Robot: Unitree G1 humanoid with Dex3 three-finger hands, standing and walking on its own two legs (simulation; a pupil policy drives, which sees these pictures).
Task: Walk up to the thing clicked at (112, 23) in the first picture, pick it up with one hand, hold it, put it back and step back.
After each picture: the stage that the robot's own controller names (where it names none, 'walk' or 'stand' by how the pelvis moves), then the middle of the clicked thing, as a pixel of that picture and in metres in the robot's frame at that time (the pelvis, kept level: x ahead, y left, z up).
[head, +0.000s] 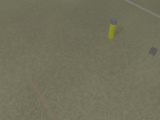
stand; (112, 29) +1.51 -0.40 -0.65
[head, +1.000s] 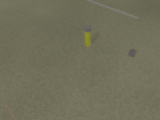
walk; (87, 36) +1.43 +0.01 -0.63
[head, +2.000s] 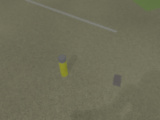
walk; (63, 66) +0.93 +0.21 -0.64
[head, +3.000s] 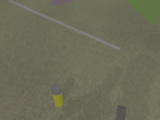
walk; (57, 96) +0.60 +0.17 -0.63
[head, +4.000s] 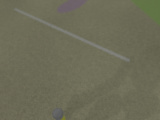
stand; (60, 119) +0.42 +0.19 -0.63
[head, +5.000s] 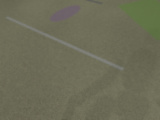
stand; out of the picture +0.38 +0.18 -0.65
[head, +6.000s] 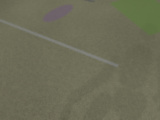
stand; out of the picture +0.38 +0.21 -0.65
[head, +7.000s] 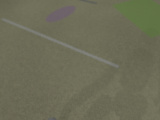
stand; out of the picture +0.41 +0.20 -0.66
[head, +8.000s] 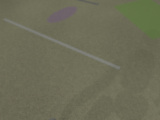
stand; out of the picture +0.40 +0.19 -0.66
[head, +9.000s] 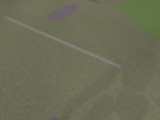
go down; out of the picture +0.40 +0.19 -0.66
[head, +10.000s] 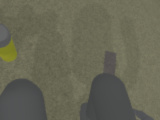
go down; (4, 45) +0.47 +0.25 -0.25
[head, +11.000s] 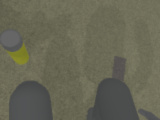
close in; (16, 49) +0.46 +0.25 -0.26
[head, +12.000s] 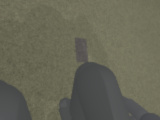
close in; out of the picture +0.44 +0.30 -0.16
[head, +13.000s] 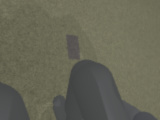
lift; out of the picture +0.43 +0.30 -0.15
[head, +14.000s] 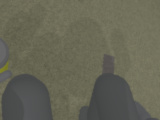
lift; out of the picture +0.35 +0.27 -0.07
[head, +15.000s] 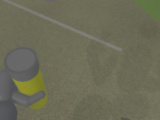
hold; (31, 83) +0.31 +0.16 +0.07
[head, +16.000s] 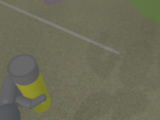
hold; (33, 88) +0.31 +0.16 +0.04
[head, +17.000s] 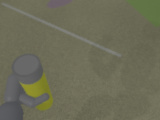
hold; (36, 86) +0.32 +0.15 +0.04
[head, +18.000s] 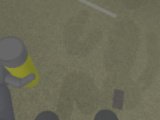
crouch; (22, 67) +0.39 +0.19 -0.02
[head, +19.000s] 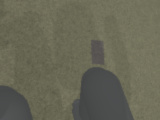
lower; out of the picture +0.47 +0.28 -0.09
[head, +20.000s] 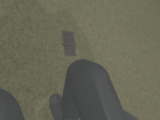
lower; out of the picture +0.45 +0.31 -0.16
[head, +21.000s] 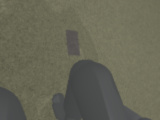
lower; out of the picture +0.44 +0.31 -0.16
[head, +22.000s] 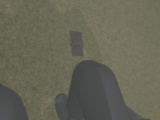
lower; out of the picture +0.43 +0.31 -0.15
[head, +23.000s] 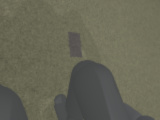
lower; out of the picture +0.42 +0.30 -0.16
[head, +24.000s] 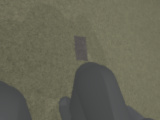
open; out of the picture +0.43 +0.28 -0.17
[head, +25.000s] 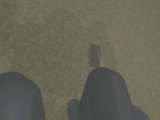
stand; out of the picture +0.43 +0.26 -0.18
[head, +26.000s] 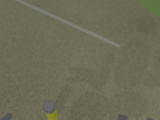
stand; (51, 112) +0.41 +0.17 -0.55
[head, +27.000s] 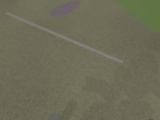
stand; out of the picture +0.41 +0.17 -0.60
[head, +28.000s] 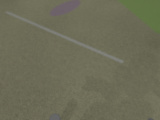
stand; out of the picture +0.41 +0.17 -0.60
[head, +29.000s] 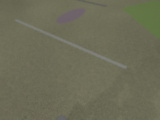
stand; out of the picture +0.43 +0.16 -0.65
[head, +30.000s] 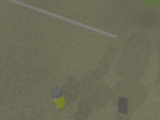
walk; (58, 98) +0.50 +0.19 -0.62
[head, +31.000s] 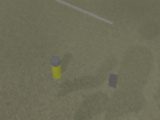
walk; (56, 68) +0.74 +0.16 -0.63
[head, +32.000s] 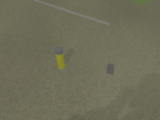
stand; (60, 58) +1.01 +0.23 -0.64
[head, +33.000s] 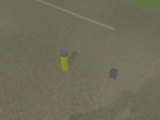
stand; (64, 60) +1.02 +0.17 -0.65
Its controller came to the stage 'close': yes
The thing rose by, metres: 0.69
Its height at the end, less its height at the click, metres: +0.00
